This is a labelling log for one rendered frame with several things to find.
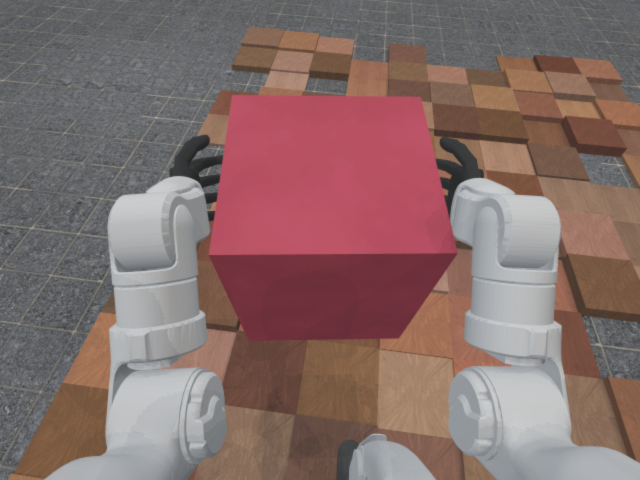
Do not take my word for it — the right robot foot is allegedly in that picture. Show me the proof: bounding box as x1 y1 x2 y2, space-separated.
337 440 359 480

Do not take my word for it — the robot left forearm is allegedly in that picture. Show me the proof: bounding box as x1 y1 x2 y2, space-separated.
105 176 211 445

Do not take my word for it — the left robot hand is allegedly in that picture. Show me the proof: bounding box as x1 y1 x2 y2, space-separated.
170 135 223 221

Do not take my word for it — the right robot hand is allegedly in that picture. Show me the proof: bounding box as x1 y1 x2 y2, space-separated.
435 137 484 218

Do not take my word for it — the robot left upper arm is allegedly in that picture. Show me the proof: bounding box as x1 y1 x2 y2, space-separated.
44 367 227 480

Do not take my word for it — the robot right forearm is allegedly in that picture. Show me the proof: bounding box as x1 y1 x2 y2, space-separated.
450 178 571 435

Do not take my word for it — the robot right upper arm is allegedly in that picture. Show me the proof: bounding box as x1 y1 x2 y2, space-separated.
448 366 640 480

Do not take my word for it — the carton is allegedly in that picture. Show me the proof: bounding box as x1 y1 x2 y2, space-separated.
209 95 458 341

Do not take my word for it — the robot right shin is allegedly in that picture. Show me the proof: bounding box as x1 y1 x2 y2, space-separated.
349 434 387 480

